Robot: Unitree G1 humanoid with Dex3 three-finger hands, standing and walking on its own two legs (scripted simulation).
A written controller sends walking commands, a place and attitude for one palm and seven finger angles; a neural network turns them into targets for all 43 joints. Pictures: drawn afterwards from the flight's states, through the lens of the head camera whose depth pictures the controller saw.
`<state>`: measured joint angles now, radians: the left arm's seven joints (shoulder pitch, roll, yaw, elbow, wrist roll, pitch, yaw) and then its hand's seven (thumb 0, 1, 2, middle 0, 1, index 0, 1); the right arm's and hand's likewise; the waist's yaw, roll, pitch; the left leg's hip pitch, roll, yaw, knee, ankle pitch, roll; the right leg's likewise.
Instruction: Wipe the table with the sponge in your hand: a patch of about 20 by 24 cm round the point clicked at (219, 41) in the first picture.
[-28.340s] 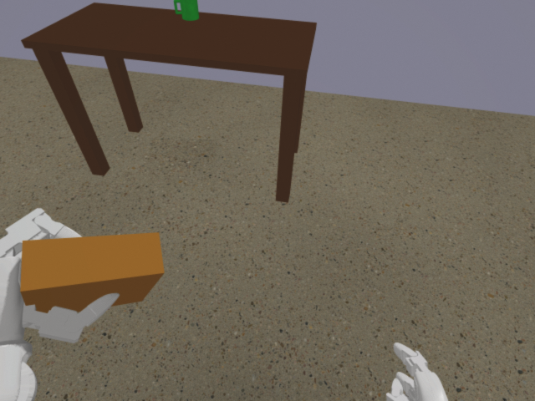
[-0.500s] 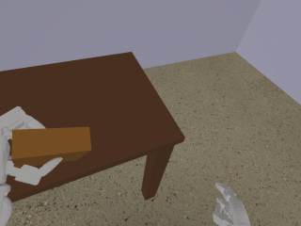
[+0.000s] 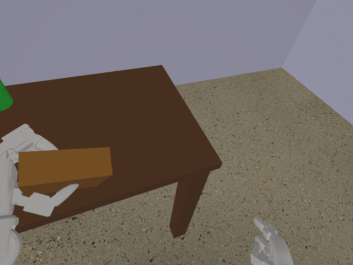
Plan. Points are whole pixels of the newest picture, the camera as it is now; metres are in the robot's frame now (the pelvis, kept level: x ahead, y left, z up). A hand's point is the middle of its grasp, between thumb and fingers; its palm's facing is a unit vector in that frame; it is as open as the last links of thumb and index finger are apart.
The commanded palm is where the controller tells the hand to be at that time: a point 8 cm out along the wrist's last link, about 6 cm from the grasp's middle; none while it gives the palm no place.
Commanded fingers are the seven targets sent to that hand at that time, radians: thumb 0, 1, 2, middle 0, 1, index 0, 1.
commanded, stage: turn the palm down, sponge in hand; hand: left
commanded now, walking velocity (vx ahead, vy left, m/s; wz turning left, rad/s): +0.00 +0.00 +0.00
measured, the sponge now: (78, 171) +0.24 +0.21 +0.13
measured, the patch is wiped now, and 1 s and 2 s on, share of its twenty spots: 0.00 0.00 0.00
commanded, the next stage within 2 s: none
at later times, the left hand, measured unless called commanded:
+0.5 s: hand (56, 177) +0.21 +0.23 +0.16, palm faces +0.48 -0.64 -0.61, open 9.1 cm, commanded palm +0.16 +0.26 +0.18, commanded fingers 0.00 0.10 1.30 -1.20 -1.60 -1.20 -1.60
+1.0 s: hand (56, 168) +0.23 +0.24 +0.15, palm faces +0.35 -0.36 -0.86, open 9.1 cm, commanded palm +0.19 +0.24 +0.19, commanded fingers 0.00 0.10 1.30 -1.20 -1.60 -1.20 -1.60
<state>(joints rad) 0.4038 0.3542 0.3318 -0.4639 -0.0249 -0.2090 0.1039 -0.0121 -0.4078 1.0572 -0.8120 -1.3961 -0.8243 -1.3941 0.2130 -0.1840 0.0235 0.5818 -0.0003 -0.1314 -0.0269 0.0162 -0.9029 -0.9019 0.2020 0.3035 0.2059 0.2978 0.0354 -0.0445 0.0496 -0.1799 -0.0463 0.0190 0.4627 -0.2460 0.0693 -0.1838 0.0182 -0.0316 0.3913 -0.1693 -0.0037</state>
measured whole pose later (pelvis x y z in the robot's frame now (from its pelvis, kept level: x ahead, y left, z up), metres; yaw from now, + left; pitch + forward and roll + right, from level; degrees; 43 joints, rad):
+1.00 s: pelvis +0.02 -0.07 -0.02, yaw +2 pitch +2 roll +1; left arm 0.35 0.62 0.32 -0.37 0.31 0.21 0.11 -0.01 -0.41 1.06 -0.81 -1.40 -0.83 -1.40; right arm 0.16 -0.30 -0.02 0.59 0.03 0.06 -0.07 0.02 -0.91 -0.90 0.20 0.30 0.20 0.30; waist 0.07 0.07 -0.04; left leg -0.31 -0.01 -0.04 0.63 -0.34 -0.02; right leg -0.33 0.09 -0.05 0.64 -0.34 -0.11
